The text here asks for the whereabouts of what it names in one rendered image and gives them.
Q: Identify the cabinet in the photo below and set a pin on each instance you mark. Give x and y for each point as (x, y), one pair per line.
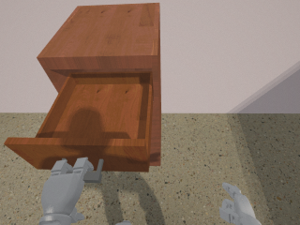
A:
(110, 38)

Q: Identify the robot right hand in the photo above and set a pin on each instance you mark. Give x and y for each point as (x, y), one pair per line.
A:
(240, 207)

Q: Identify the left robot forearm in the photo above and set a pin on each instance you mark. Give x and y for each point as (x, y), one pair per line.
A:
(55, 219)

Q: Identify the drawer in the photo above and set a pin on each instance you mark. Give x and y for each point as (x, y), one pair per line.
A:
(96, 115)

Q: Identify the handle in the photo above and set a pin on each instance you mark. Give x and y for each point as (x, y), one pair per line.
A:
(92, 177)

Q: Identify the robot left hand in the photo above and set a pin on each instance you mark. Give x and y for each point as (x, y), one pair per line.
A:
(62, 190)

